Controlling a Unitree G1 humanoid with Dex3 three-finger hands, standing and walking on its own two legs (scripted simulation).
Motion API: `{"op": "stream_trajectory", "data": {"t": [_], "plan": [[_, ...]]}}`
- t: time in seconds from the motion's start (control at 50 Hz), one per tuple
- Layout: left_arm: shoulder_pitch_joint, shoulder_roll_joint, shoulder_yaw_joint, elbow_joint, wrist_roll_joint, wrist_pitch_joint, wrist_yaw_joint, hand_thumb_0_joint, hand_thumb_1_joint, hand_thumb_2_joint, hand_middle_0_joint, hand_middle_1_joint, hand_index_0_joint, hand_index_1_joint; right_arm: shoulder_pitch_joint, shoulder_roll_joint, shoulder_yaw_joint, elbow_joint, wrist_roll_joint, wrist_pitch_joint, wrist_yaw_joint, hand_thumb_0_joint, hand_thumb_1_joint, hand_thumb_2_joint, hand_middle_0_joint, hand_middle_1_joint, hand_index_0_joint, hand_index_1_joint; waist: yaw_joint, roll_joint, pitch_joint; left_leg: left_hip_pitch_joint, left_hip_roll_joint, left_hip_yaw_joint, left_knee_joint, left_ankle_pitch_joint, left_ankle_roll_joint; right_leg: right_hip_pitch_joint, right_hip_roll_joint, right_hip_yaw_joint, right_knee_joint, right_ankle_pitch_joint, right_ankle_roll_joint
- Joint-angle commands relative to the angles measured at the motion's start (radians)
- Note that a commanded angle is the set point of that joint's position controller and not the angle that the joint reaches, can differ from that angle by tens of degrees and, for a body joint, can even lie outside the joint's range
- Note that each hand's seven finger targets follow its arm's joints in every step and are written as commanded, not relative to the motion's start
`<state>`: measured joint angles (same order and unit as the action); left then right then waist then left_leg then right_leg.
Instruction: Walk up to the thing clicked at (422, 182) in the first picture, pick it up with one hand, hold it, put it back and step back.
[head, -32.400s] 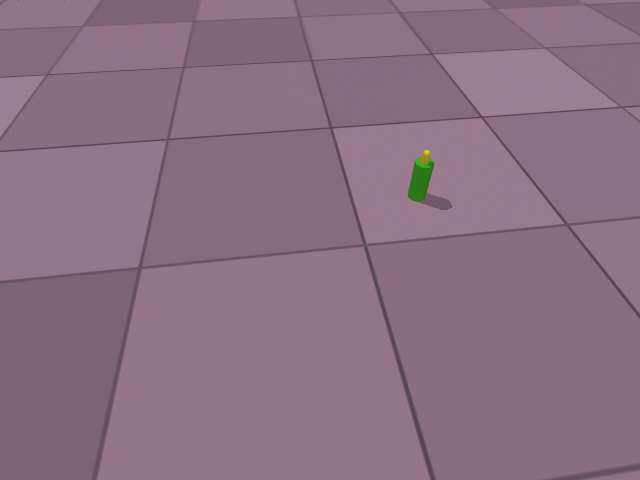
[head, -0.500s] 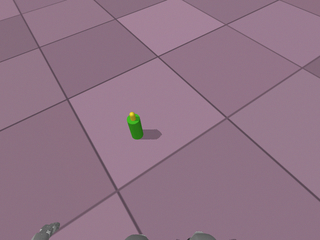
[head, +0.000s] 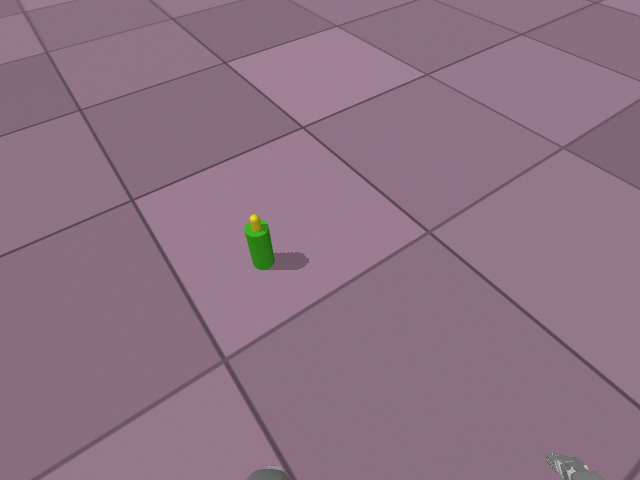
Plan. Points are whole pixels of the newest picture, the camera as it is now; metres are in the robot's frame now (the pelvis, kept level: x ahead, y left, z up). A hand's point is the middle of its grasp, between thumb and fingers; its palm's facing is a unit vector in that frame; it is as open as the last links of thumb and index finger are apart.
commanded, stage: step back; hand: left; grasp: from the side
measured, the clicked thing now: (259, 240) +0.99 +0.29 -0.63
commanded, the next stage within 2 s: stand in 0.98 s
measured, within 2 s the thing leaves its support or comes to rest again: neither
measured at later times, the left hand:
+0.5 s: hand out of the picture +0.06 +0.27 -0.13, palm faces +0.05 -0.92 -0.40, open 7.4 cm
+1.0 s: hand out of the picture +0.09 +0.30 -0.15, palm faces +0.07 -0.93 -0.36, open 7.4 cm
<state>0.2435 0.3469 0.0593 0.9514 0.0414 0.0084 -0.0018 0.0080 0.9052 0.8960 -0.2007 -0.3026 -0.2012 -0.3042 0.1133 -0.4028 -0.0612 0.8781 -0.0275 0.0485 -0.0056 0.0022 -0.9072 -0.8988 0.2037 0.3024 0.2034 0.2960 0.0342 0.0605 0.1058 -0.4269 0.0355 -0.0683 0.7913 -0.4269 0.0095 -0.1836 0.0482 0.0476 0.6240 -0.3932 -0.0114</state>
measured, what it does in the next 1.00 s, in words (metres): steps on the spot: left foot, then left foot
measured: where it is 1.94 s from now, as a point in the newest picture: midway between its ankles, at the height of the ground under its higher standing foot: outside the picture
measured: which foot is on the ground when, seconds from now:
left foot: up 0.00-0.16, down 0.18-0.44, up 0.46-0.70, down 0.72-1.00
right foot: down 0.00-1.00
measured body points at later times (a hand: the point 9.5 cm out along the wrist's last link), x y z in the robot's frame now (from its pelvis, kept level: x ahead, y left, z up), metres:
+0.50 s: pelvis -0.01 -0.01 +0.01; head -0.01 -0.01 +0.46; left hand +0.06 +0.32 -0.10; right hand +0.05 -0.31 -0.13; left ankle -0.01 +0.13 -0.70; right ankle +0.00 -0.11 -0.72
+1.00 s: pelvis +0.03 +0.03 +0.01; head +0.06 +0.04 +0.46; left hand +0.09 +0.34 -0.12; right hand +0.16 -0.26 -0.11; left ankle +0.05 +0.15 -0.72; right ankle +0.02 -0.12 -0.72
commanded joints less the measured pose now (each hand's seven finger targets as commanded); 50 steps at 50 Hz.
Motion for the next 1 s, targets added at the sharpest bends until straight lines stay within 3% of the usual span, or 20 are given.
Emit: {"op": "stream_trajectory", "data": {"t": [0.0,0.08,0.14,0.18,0.2,0.22,0.24,0.38,0.4,0.42,0.44,0.46,0.54,0.68,0.72,0.76,0.8,0.9,0.94,0.98], "plan": [[-0.186,0.286,0.061,-0.129,0.001,-0.055,0.026,0.0,0.9,0.9,-0.2,-0.3,-0.2,-0.3,-0.026,-0.193,-0.047,-0.034,0.013,-0.036,0.004,0.0,-0.9,-0.9,0.2,0.3,0.2,0.3,-0.044,-0.143,0.032,0.06,-0.028,-0.047,0.082,-0.005,-0.008,-0.229,-0.276,0.264,-0.296,0.004,-0.155],[-0.06,0.295,0.064,-0.078,0.005,-0.058,0.019,0.0,0.9,0.9,-0.2,-0.3,-0.2,-0.3,-0.042,-0.145,-0.023,-0.028,0.008,-0.058,0.01,0.0,-0.9,-0.9,0.2,0.3,0.2,0.3,0.015,-0.236,-0.026,0.039,-0.053,0.025,-0.087,-0.028,-0.01,-0.045,-0.235,0.203,-0.245,0.16,-0.13],[-0.083,0.282,0.061,-0.075,-0.006,-0.038,0.012,0.0,0.9,0.9,-0.2,-0.3,-0.2,-0.3,0.042,-0.131,-0.034,0.018,0.001,-0.083,0.008,0.0,-0.9,-0.9,0.2,0.3,0.2,0.3,-0.022,-0.241,-0.078,0.194,-0.075,0.099,-0.398,0.113,-0.007,0.001,-0.221,0.123,-0.114,0.312,-0.104],[-0.053,0.205,0.03,-0.089,-0.018,-0.034,0.009,0.0,0.9,0.9,-0.2,-0.3,-0.2,-0.3,0.115,-0.185,-0.057,0.045,-0.01,-0.1,-0.003,0.0,-0.9,-0.9,0.2,0.3,0.2,0.3,-0.042,-0.095,-0.168,0.431,0.076,-0.15,-0.455,0.246,0.052,-0.151,-0.148,0.056,0.091,0.295,-0.042],[-0.077,0.166,0.017,-0.088,-0.031,-0.031,0.007,0.0,0.9,0.9,-0.2,-0.3,-0.2,-0.3,0.087,-0.25,-0.067,0.04,-0.008,-0.102,-0.003,0.0,-0.9,-0.9,0.2,0.3,0.2,0.3,-0.034,0.059,-0.163,0.441,0.232,-0.394,-0.493,0.107,0.148,-0.301,-0.034,-0.056,0.169,-0.039,-0.009],[-0.125,0.246,0.042,-0.08,-0.022,-0.029,0.017,0.0,0.9,0.9,-0.2,-0.3,-0.2,-0.3,0.105,-0.297,-0.078,0.044,-0.003,-0.098,0.003,0.0,-0.9,-0.9,0.2,0.3,0.2,0.3,-0.063,0.053,-0.126,0.304,0.304,-0.46,-0.521,-0.041,0.237,-0.26,-0.076,-0.013,0.243,-0.215,-0.015],[-0.126,0.269,0.043,-0.074,-0.022,-0.031,0.012,0.0,0.9,0.9,-0.2,-0.3,-0.2,-0.3,0.08,-0.293,-0.081,0.047,-0.005,-0.095,0.005,0.0,-0.9,-0.9,0.2,0.3,0.2,0.3,-0.05,0.045,-0.079,0.234,0.304,-0.442,-0.546,-0.151,0.251,-0.245,-0.095,0.002,0.26,-0.2,-0.023],[-0.01,0.204,0.051,0.002,-0.013,-0.058,0.007,0.0,0.9,0.9,-0.2,-0.3,-0.2,-0.3,-0.015,-0.164,-0.034,0.021,0.006,-0.072,0.013,0.0,-0.9,-0.9,0.2,0.3,0.2,0.3,0.031,0.056,-0.092,0.035,0.088,-0.096,-0.331,0.088,0.074,0.135,-0.036,-0.085,-0.214,0.125,-0.024],[0.038,0.239,0.063,0.016,-0.004,-0.062,0.015,0.0,0.9,0.9,-0.2,-0.3,-0.2,-0.3,-0.026,-0.133,-0.025,0.005,0.012,-0.067,0.012,0.0,-0.9,-0.9,0.2,0.3,0.2,0.3,0.055,-0.025,-0.114,-0.037,0.038,-0.052,-0.205,0.069,0.049,0.208,-0.09,0.015,-0.245,0.085,-0.042],[0.07,0.315,0.083,0.02,0.009,-0.067,0.022,0.0,0.9,0.9,-0.2,-0.3,-0.2,-0.3,-0.02,-0.078,-0.01,-0.016,0.016,-0.067,0.008,0.0,-0.9,-0.9,0.2,0.3,0.2,0.3,0.068,-0.228,-0.101,-0.197,-0.1,-0.007,0.012,-0.049,0.009,0.246,-0.28,0.337,-0.378,-0.084,-0.095],[-0.009,0.368,0.093,-0.009,0.01,-0.066,0.021,0.0,0.9,0.9,-0.2,-0.3,-0.2,-0.3,-0.002,-0.118,-0.023,0.001,0.002,-0.06,-0.004,0.0,-0.9,-0.9,0.2,0.3,0.2,0.3,0.054,-0.196,-0.054,-0.189,-0.067,-0.04,0.101,-0.137,0.004,0.095,-0.439,0.467,-0.449,-0.302,-0.183],[-0.102,0.375,0.095,-0.044,0.009,-0.066,0.018,0.0,0.9,0.9,-0.2,-0.3,-0.2,-0.3,0.048,-0.172,-0.038,0.025,-0.001,-0.06,-0.006,0.0,-0.9,-0.9,0.2,0.3,0.2,0.3,0.022,-0.179,0.007,-0.123,-0.02,-0.067,0.154,-0.123,-0.003,-0.033,-0.483,0.502,-0.453,-0.344,-0.233],[-0.135,0.274,0.064,-0.047,-0.007,-0.078,0.017,0.0,0.9,0.9,-0.2,-0.3,-0.2,-0.3,0.094,-0.149,-0.031,0.071,0.006,-0.072,0.008,0.0,-0.9,-0.9,0.2,0.3,0.2,0.3,-0.01,-0.151,-0.007,-0.045,-0.007,-0.054,0.07,-0.004,-0.01,-0.011,-0.317,0.172,-0.343,0.11,-0.164],[-0.154,0.269,0.042,-0.051,-0.027,-0.045,0.011,0.0,0.9,0.9,-0.2,-0.3,-0.2,-0.3,0.113,-0.125,-0.03,0.099,0.0,-0.083,0.002,0.0,-0.9,-0.9,0.2,0.3,0.2,0.3,-0.042,-0.196,-0.106,0.236,-0.051,0.12,-0.341,0.281,-0.006,-0.033,-0.235,-0.009,-0.087,0.493,-0.093],[-0.132,0.207,0.022,-0.064,-0.039,-0.039,0.012,0.0,0.9,0.9,-0.2,-0.3,-0.2,-0.3,0.135,-0.202,-0.05,0.104,-0.01,-0.093,-0.012,0.0,-0.9,-0.9,0.2,0.3,0.2,0.3,-0.046,0.014,-0.196,0.358,0.125,-0.092,-0.368,0.566,0.056,-0.094,-0.14,-0.075,0.102,0.376,-0.022],[-0.113,0.221,0.025,-0.029,-0.052,-0.012,0.02,0.0,0.9,0.9,-0.2,-0.3,-0.2,-0.3,0.044,-0.265,-0.048,0.072,0.001,-0.092,-0.014,0.0,-0.9,-0.9,0.2,0.3,0.2,0.3,-0.029,0.093,-0.193,0.235,0.305,-0.314,-0.429,0.442,0.234,-0.081,-0.074,-0.042,0.16,-0.159,-0.004],[-0.15,0.224,0.018,-0.018,-0.041,-0.009,0.014,0.0,0.9,0.9,-0.2,-0.3,-0.2,-0.3,0.011,-0.237,-0.043,0.086,-0.011,-0.086,-0.015,0.0,-0.9,-0.9,0.2,0.3,0.2,0.3,-0.031,0.091,-0.128,0.183,0.256,-0.248,-0.452,0.32,0.2,-0.105,-0.092,-0.012,0.153,-0.201,-0.02],[-0.05,0.2,0.02,0.051,-0.034,-0.031,0.021,0.0,0.9,0.9,-0.2,-0.3,-0.2,-0.3,-0.079,-0.199,-0.025,0.083,0.006,-0.077,-0.017,0.0,-0.9,-0.9,0.2,0.3,0.2,0.3,0.011,0.098,-0.176,0.223,0.169,-0.087,-0.302,0.549,0.096,0.021,-0.083,-0.056,-0.203,0.168,0.0],[-0.057,0.245,0.031,0.054,-0.024,-0.04,0.028,0.0,0.9,0.9,-0.2,-0.3,-0.2,-0.3,-0.083,-0.165,-0.015,0.077,0.019,-0.075,-0.016,0.0,-0.9,-0.9,0.2,0.3,0.2,0.3,-0.001,0.01,-0.237,0.203,0.112,-0.021,-0.23,0.541,0.054,0.107,-0.134,0.013,-0.183,0.395,-0.02],[-0.148,0.267,0.011,0.057,-0.03,-0.047,0.017,0.0,0.9,0.9,-0.2,-0.3,-0.2,-0.3,-0.021,-0.145,-0.002,0.107,0.031,-0.078,-0.009,0.0,-0.9,-0.9,0.2,0.3,0.2,0.3,-0.064,-0.046,-0.201,0.273,0.068,-0.013,-0.351,0.372,0.027,0.026,-0.197,0.074,-0.2,0.378,-0.029]]}}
